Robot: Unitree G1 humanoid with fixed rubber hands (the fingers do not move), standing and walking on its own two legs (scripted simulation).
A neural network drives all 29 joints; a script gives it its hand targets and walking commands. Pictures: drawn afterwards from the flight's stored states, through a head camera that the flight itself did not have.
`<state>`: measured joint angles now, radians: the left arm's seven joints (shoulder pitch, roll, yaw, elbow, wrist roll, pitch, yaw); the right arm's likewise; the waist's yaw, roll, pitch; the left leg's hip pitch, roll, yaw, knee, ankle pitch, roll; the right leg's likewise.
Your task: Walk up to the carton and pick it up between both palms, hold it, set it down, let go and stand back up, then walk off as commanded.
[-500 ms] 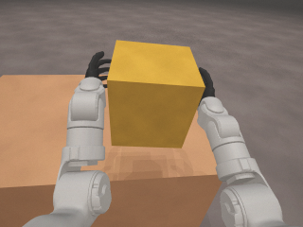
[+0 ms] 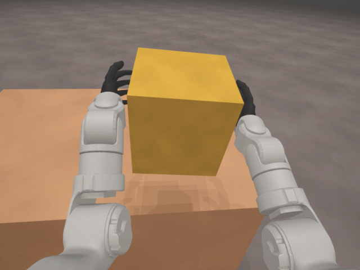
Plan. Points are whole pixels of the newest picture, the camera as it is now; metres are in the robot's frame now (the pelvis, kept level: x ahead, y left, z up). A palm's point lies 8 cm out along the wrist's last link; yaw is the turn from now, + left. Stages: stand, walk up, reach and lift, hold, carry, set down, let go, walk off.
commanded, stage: hold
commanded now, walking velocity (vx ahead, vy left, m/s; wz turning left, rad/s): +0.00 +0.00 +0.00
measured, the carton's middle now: (178, 114) +0.40 +0.00 +0.21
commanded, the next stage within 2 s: none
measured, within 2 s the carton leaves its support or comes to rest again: neither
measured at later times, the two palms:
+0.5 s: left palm (111, 99) +0.39 +0.14 +0.25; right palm (244, 117) +0.37 -0.14 +0.22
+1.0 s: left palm (111, 99) +0.39 +0.14 +0.25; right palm (244, 116) +0.37 -0.14 +0.22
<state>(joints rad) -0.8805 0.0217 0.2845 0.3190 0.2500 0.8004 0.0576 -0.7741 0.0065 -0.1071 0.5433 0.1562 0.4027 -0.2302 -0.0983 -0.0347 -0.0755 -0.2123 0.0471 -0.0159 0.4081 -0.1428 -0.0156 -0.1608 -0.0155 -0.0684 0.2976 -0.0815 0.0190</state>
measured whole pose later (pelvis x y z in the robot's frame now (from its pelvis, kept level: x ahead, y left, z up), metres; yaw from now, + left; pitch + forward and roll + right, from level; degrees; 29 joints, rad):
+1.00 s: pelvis +0.00 +0.00 +0.00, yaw +0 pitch -3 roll -1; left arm -0.86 0.02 0.27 0.28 0.25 0.81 0.05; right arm -0.77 0.01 -0.11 0.52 0.16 0.42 -0.23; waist -0.10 -0.03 -0.08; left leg -0.21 0.05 -0.02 0.40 -0.14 -0.02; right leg -0.16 -0.01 -0.07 0.30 -0.09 0.02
